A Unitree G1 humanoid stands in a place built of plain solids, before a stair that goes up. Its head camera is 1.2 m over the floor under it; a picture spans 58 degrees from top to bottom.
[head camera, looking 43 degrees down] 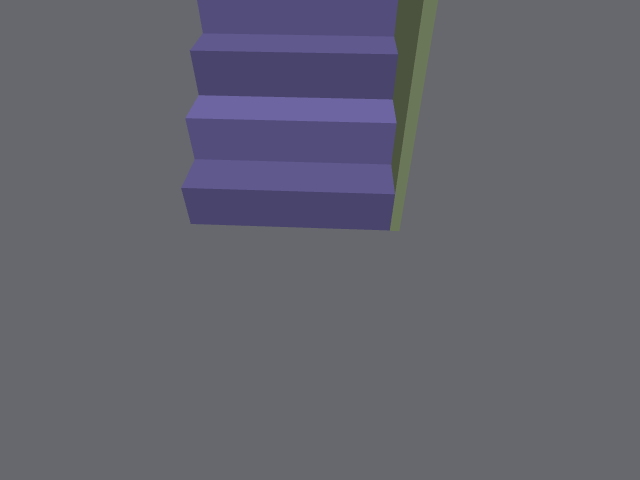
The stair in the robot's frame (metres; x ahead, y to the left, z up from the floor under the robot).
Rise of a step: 0.19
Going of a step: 0.21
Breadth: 0.88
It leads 3 degrees to the right of straight ahead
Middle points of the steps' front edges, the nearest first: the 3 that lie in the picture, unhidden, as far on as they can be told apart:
1.36 0.11 0.19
1.57 0.10 0.38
1.78 0.09 0.57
